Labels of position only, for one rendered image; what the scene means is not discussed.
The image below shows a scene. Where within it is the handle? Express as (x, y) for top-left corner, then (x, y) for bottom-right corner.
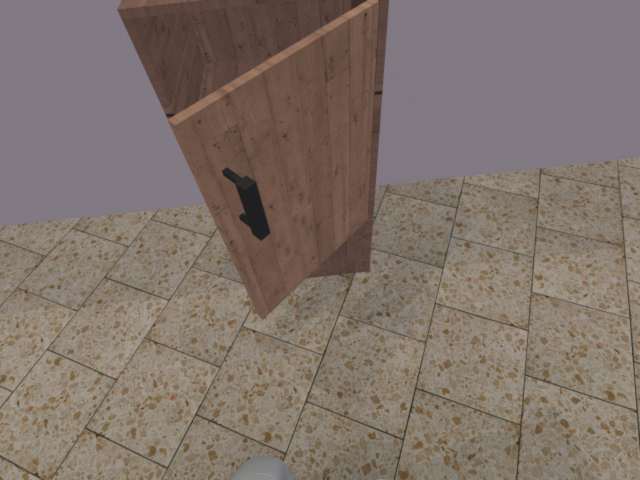
(222, 167), (270, 241)

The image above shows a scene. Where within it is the cupboard door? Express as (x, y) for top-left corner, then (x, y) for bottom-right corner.
(168, 0), (379, 320)

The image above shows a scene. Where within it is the robot left thigh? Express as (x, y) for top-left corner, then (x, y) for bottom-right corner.
(229, 456), (295, 480)

